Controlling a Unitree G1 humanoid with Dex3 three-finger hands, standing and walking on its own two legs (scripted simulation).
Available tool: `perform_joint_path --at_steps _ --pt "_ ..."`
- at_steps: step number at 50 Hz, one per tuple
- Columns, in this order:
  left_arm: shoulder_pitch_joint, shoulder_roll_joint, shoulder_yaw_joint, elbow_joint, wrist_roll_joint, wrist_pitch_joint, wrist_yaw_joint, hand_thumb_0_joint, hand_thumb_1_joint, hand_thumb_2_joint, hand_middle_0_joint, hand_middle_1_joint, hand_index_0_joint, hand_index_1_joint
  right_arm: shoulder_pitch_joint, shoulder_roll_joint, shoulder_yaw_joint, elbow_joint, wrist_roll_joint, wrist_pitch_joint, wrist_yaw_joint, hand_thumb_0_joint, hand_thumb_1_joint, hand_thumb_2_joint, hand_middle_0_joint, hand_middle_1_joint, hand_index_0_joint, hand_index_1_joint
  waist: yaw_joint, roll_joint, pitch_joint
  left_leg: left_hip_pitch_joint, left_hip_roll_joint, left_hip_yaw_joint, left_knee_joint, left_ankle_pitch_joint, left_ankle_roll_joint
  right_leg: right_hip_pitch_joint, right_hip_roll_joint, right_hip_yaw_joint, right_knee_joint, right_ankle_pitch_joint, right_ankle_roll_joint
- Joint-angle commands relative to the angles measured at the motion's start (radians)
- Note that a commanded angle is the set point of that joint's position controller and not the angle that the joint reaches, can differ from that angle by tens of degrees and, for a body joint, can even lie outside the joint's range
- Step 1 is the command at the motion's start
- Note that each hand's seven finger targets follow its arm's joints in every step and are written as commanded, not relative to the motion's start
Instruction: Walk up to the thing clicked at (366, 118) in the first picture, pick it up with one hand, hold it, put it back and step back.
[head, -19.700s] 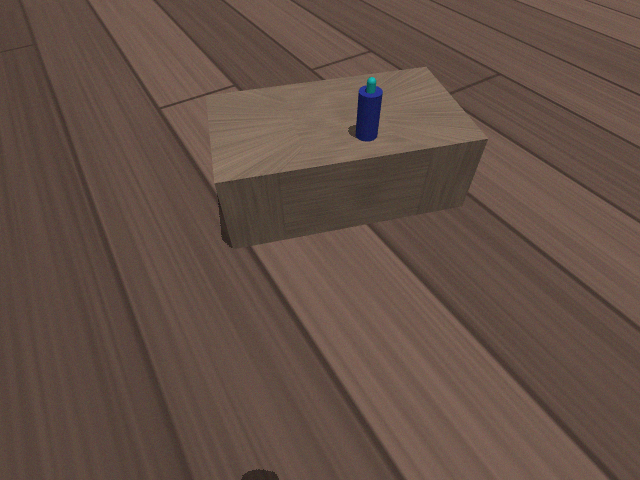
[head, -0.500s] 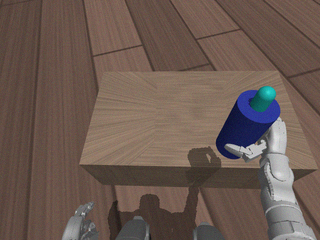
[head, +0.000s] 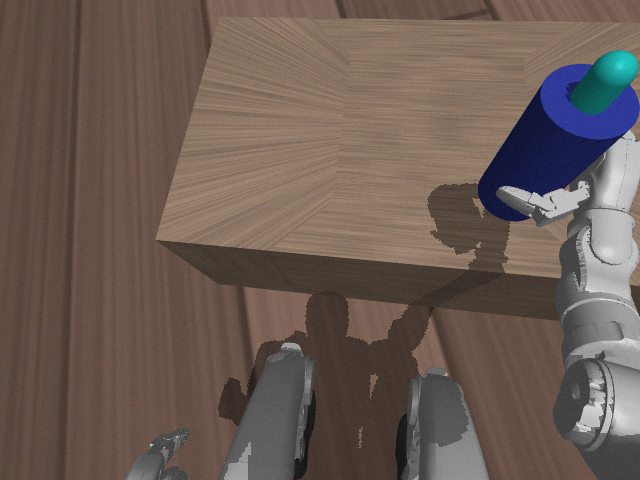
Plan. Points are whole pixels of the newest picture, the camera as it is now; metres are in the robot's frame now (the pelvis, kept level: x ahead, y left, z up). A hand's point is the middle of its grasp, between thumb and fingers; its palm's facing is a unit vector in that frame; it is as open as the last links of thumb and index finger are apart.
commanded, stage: crouch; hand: right
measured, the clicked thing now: (552, 142) +0.48 -0.17 +0.05
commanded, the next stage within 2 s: lower in 0.66 s
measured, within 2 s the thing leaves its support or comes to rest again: rests again in 1.90 s
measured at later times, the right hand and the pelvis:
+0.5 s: hand (533, 156) +0.52 -0.19 -0.04, palm faces +0.17 +0.98 -0.02, open 11.5 cm; pelvis -0.02 +0.00 -0.06, yaw +1 degrees
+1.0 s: hand (519, 166) +0.54 -0.20 -0.09, palm faces +0.17 +0.99 -0.02, open 11.5 cm; pelvis -0.02 +0.00 -0.10, yaw +1 degrees
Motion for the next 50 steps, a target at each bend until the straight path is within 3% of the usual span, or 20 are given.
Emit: perform_joint_path --at_steps 1,2,5,8,14,18,19,23,28,29,30,31,35,37,38,40,44,45,46,50 --pt "0.146 0.187 0.064 -0.065 0.004 -0.007 0.004 0.0 0.888 0.918 -0.195 -0.301 -0.192 -0.303 -0.449 -0.284 -0.066 -0.218 -0.004 -0.086 -0.014 0.0 -0.033 -1.326 1.27 1.451 1.322 1.452 0.013 -0.09 -0.65 0.31 -0.031 0.015 -0.087 0.292 0.064 0.312 0.023 0.027 -0.132 0.364 -0.021" --pt "0.139 0.184 0.062 -0.068 0.005 -0.004 0.002 0.0 0.89 0.917 -0.193 -0.3 -0.191 -0.302 -0.473 -0.259 -0.045 -0.212 -0.005 -0.084 -0.018 0.0 -0.029 -1.324 1.272 1.452 1.324 1.452 0.024 -0.086 -0.638 0.293 -0.031 0.015 -0.085 0.268 0.061 0.295 0.024 0.026 -0.125 0.328 -0.024" --pt "0.141 0.195 0.064 -0.069 0.005 -0.001 0.002 0.0 0.885 0.918 -0.195 -0.298 -0.191 -0.301 -0.466 -0.288 -0.067 -0.126 -0.023 -0.069 -0.022 0.0 0.021 -1.308 1.242 1.434 1.296 1.434 0.033 -0.084 -0.591 0.245 -0.028 0.016 -0.072 0.19 0.058 0.212 0.023 0.031 -0.118 0.223 -0.025" --pt "0.145 0.201 0.063 -0.073 0.008 0.005 0.002 0.0 0.894 0.907 -0.195 -0.298 -0.195 -0.298 -0.542 -0.312 -0.053 -0.124 -0.041 -0.061 -0.02 0.0 0.011 -1.323 1.254 1.448 1.309 1.449 0.047 -0.123 -0.597 0.18 -0.03 0.019 -0.054 0.126 0.061 0.19 0.02 0.041 -0.108 0.151 -0.023" --pt "0.177 0.214 0.057 -0.073 0.008 0.01 0.005 0.0 0.9 0.904 -0.194 -0.301 -0.196 -0.298 -0.592 -0.36 -0.077 -0.086 -0.039 -0.031 -0.012 0.0 0.048 -1.295 1.23 1.422 1.284 1.423 0.068 -0.109 -0.664 0.222 -0.027 0.012 -0.019 0.185 0.056 0.118 0.022 0.023 -0.027 0.194 -0.032" --pt "0.18 0.21 0.048 -0.079 0.007 0.015 0.003 0.0 0.895 0.91 -0.193 -0.299 -0.194 -0.299 -0.611 -0.389 -0.09 -0.088 -0.043 -0.022 -0.013 0.0 0.045 -1.28 1.217 1.405 1.271 1.406 0.062 -0.126 -0.657 0.19 -0.027 0.01 0.008 0.195 0.058 0.086 0.021 0.019 -0.004 0.206 -0.033" --pt "0.177 0.215 0.05 -0.077 0.007 0.015 0.003 0.0 0.898 0.907 -0.195 -0.301 -0.196 -0.299 -0.615 -0.366 -0.075 -0.08 -0.046 -0.018 -0.008 0.0 0.024 -1.282 1.219 1.404 1.272 1.404 0.075 -0.124 -0.653 0.16 -0.028 0.018 0.016 0.185 0.06 0.097 0.021 0.026 -0.003 0.207 -0.031" --pt "0.178 0.224 0.051 -0.078 0.009 0.018 0.002 0.0 0.894 0.908 -0.197 -0.301 -0.198 -0.3 -0.624 -0.379 -0.08 -0.075 -0.05 -0.01 -0.008 0.0 0.024 -1.29 1.219 1.409 1.272 1.409 0.076 -0.153 -0.644 0.11 -0.028 0.024 0.046 0.162 0.062 0.085 0.019 0.035 0.01 0.197 -0.027" --pt "0.187 0.231 0.052 -0.082 0.009 0.024 0.005 0.0 0.889 0.913 -0.195 -0.301 -0.195 -0.302 -0.661 -0.412 -0.092 -0.145 -0.047 -0.001 -0.011 0.0 0.018 -1.296 1.223 1.414 1.277 1.414 0.076 -0.168 -0.716 0.13 -0.025 0.019 0.065 0.194 0.06 0.089 0.02 0.028 0.049 0.218 -0.031" --pt "0.191 0.231 0.051 -0.077 0.008 0.024 0.004 0.0 0.889 0.914 -0.196 -0.303 -0.196 -0.303 -0.651 -0.381 -0.076 -0.114 -0.045 0.006 -0.009 0.0 0.024 -1.298 1.224 1.417 1.278 1.417 0.083 -0.165 -0.699 0.118 -0.024 0.022 0.077 0.2 0.061 0.077 0.02 0.029 0.055 0.226 -0.028" --pt "0.197 0.23 0.048 -0.079 0.008 0.026 0.004 0.0 0.892 0.913 -0.195 -0.302 -0.196 -0.302 -0.656 -0.418 -0.102 -0.144 -0.046 0.005 -0.012 0.0 0.026 -1.297 1.224 1.417 1.279 1.417 0.071 -0.167 -0.721 0.13 -0.024 0.02 0.084 0.221 0.062 0.076 0.02 0.028 0.063 0.248 -0.028" --pt "0.195 0.222 0.045 -0.084 0.006 0.029 0.005 0.0 0.885 0.92 -0.195 -0.301 -0.193 -0.304 -0.665 -0.412 -0.09 -0.149 -0.049 0.008 -0.013 0.0 0.018 -1.303 1.231 1.423 1.285 1.424 0.076 -0.155 -0.729 0.146 -0.025 0.016 0.078 0.231 0.059 0.062 0.02 0.024 0.072 0.245 -0.032" --pt "0.205 0.229 0.047 -0.076 0.007 0.035 0.005 0.0 0.891 0.913 -0.197 -0.305 -0.198 -0.305 -0.666 -0.411 -0.092 -0.134 -0.054 0.02 -0.016 0.0 0.001 -1.316 1.245 1.437 1.298 1.437 0.087 -0.154 -0.717 0.138 -0.023 0.014 0.097 0.238 0.058 0.025 0.022 0.02 0.092 0.241 -0.031" --pt "0.197 0.228 0.047 -0.085 0.004 0.039 0.004 0.0 0.896 0.913 -0.199 -0.306 -0.2 -0.305 -0.646 -0.419 -0.1 -0.128 -0.059 0.029 -0.019 0.0 0.001 -1.312 1.242 1.433 1.295 1.433 0.075 -0.157 -0.695 0.112 -0.024 0.021 0.102 0.207 0.061 0.02 0.022 0.023 0.082 0.225 -0.029" --pt "0.201 0.234 0.05 -0.083 0.005 0.04 0.003 0.0 0.892 0.911 -0.198 -0.305 -0.199 -0.304 -0.633 -0.382 -0.079 -0.104 -0.058 0.035 -0.018 0.0 0.021 -1.31 1.232 1.429 1.287 1.429 0.088 -0.157 -0.684 0.087 -0.025 0.026 0.108 0.208 0.062 0.038 0.021 0.029 0.085 0.235 -0.027" --pt "0.199 0.226 0.045 -0.082 0.008 0.043 0.001 0.0 0.884 0.918 -0.198 -0.3 -0.193 -0.305 -0.665 -0.416 -0.092 -0.137 -0.065 0.031 -0.024 0.0 -0.026 -1.32 1.253 1.44 1.305 1.441 0.08 -0.187 -0.681 0.049 -0.025 0.028 0.128 0.202 0.065 0.041 0.019 0.031 0.094 0.244 -0.025" --pt "0.199 0.218 0.038 -0.078 0.012 0.045 -0.003 0.0 0.886 0.913 -0.201 -0.3 -0.197 -0.305 -0.619 -0.363 -0.082 -0.041 -0.059 0.029 -0.021 0.0 -0.011 -1.33 1.255 1.451 1.31 1.452 0.101 -0.141 -0.608 0.016 -0.023 0.03 0.165 0.208 0.064 -0.059 0.021 0.031 0.136 0.227 -0.028" --pt "0.193 0.224 0.039 -0.08 0.012 0.045 -0.006 0.0 0.889 0.913 -0.202 -0.299 -0.198 -0.304 -0.63 -0.396 -0.099 -0.046 -0.062 0.024 -0.022 0.0 0.003 -1.325 1.249 1.446 1.304 1.447 0.092 -0.136 -0.601 -0.014 -0.025 0.033 0.182 0.19 0.064 -0.078 0.019 0.036 0.145 0.215 -0.028" --pt "0.194 0.222 0.041 -0.081 0.016 0.047 -0.008 0.0 0.889 0.914 -0.202 -0.3 -0.198 -0.305 -0.657 -0.38 -0.076 -0.073 -0.068 0.016 -0.018 0.0 0.003 -1.316 1.243 1.438 1.298 1.438 0.096 -0.161 -0.618 -0.03 -0.023 0.028 0.192 0.196 0.065 -0.066 0.02 0.032 0.162 0.225 -0.029" --pt "0.201 0.227 0.034 -0.089 0.022 0.051 -0.015 0.0 0.89 0.91 -0.201 -0.302 -0.198 -0.305 -0.709 -0.416 -0.083 -0.1 -0.08 -0.004 -0.023 0.0 -0.016 -1.328 1.247 1.445 1.302 1.445 0.096 -0.204 -0.671 -0.074 -0.02 0.035 0.23 0.176 0.065 -0.037 0.021 0.038 0.182 0.225 -0.023"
